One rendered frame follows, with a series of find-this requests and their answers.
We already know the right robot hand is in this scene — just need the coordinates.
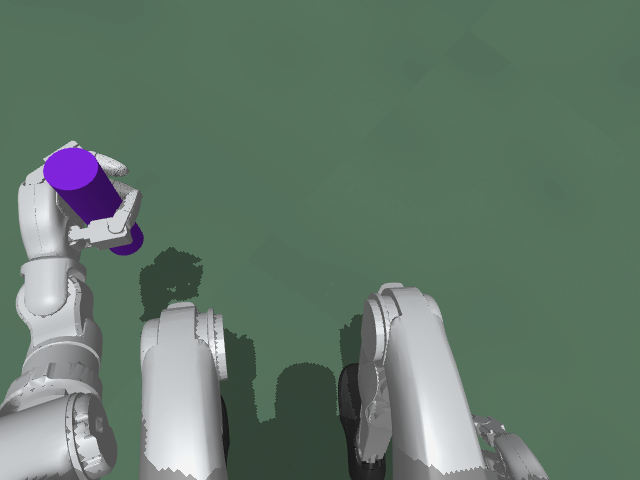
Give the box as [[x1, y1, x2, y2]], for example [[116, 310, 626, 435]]
[[471, 414, 549, 480]]

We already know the left robot arm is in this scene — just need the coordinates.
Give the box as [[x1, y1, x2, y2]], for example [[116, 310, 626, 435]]
[[0, 256, 117, 480]]

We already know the can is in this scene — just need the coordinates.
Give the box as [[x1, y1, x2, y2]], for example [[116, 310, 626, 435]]
[[43, 148, 144, 256]]

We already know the left robot hand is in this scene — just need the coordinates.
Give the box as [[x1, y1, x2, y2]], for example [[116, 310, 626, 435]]
[[18, 141, 143, 262]]

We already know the right robot foot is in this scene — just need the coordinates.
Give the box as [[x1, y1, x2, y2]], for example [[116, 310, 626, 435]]
[[338, 363, 386, 480]]

